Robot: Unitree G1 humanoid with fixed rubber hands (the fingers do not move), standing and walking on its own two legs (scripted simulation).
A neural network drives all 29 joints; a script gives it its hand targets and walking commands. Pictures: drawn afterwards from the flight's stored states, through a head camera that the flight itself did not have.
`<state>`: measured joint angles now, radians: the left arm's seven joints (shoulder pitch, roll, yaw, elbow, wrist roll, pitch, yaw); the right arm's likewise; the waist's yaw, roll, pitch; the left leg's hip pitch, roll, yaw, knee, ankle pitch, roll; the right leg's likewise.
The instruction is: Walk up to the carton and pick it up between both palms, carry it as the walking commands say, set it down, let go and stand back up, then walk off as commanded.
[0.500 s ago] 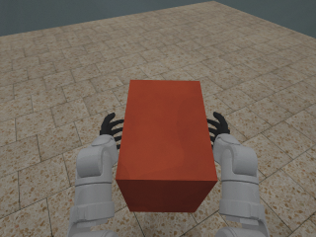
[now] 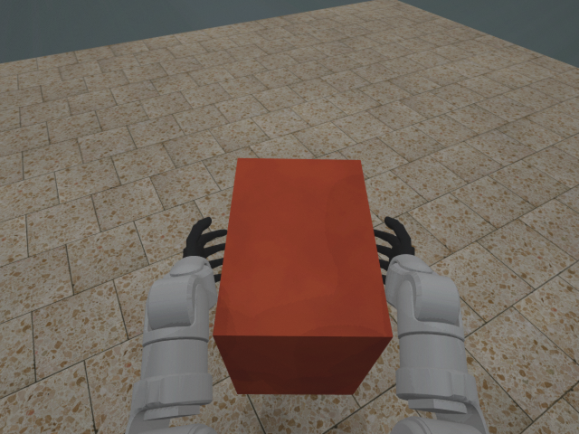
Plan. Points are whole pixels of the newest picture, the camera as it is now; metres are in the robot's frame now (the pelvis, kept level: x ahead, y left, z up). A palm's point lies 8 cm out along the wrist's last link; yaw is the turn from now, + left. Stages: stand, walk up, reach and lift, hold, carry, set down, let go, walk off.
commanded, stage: hold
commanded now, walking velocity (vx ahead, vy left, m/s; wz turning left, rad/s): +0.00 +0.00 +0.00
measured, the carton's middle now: (297, 280) +0.35 +0.00 +0.02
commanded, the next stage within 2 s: set down in 0.16 s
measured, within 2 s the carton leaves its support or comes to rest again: neither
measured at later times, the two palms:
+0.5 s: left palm (210, 285) +0.32 +0.12 +0.05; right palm (404, 293) +0.30 -0.15 +0.04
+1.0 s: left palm (225, 317) +0.33 +0.12 -0.07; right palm (387, 319) +0.33 -0.15 -0.07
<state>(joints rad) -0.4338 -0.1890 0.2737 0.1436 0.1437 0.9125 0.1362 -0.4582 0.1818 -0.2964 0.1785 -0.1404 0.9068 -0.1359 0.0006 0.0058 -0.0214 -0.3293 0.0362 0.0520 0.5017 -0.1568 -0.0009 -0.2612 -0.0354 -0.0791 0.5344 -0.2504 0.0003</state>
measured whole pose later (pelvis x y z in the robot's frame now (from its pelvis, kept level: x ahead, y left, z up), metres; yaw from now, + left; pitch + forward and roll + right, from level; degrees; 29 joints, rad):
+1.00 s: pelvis -0.01 +0.00 -0.03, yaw -5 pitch +12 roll +0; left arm -0.43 -0.20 0.40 0.50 0.30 0.26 0.02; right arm -0.49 0.19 -0.38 0.60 -0.32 0.25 -0.02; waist 0.04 -0.02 0.05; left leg -0.68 -0.04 -0.08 0.72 -0.24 -0.02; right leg -0.65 0.07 0.08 0.76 -0.30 -0.01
